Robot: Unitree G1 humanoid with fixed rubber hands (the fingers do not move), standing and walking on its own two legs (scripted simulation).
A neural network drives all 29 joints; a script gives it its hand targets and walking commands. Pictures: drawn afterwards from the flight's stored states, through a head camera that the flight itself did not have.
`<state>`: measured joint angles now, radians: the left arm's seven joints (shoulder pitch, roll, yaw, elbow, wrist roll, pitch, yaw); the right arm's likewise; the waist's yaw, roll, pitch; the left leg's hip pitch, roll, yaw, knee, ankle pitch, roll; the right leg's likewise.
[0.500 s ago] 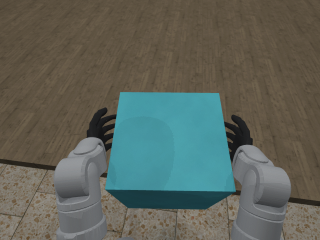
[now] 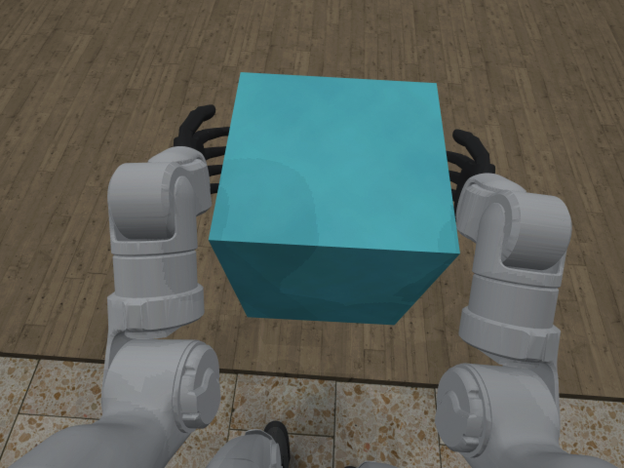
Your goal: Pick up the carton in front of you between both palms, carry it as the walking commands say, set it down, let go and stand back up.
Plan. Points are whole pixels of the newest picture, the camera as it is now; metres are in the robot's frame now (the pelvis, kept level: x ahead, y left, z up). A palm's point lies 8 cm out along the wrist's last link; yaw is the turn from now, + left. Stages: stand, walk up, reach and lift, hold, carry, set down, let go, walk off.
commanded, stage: carry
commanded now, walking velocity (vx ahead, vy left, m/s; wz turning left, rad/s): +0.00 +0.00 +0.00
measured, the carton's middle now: (328, 216) +0.41 +0.00 +0.04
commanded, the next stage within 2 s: none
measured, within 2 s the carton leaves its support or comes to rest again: neither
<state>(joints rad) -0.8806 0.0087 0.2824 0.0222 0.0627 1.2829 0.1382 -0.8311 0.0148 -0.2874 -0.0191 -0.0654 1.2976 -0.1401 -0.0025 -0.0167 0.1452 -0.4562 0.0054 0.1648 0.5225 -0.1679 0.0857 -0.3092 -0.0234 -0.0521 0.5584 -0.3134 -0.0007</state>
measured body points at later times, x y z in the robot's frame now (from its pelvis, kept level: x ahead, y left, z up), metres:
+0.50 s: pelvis +0.09 -0.05 +0.01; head +0.14 -0.06 +0.46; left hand +0.47 +0.10 +0.12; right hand +0.46 -0.21 +0.11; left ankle +0.07 +0.07 -0.72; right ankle +0.06 -0.13 -0.73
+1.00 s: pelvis +0.08 -0.05 +0.00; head +0.08 -0.05 +0.45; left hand +0.44 +0.11 +0.12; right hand +0.44 -0.19 +0.11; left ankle +0.06 +0.07 -0.73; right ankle +0.06 -0.13 -0.73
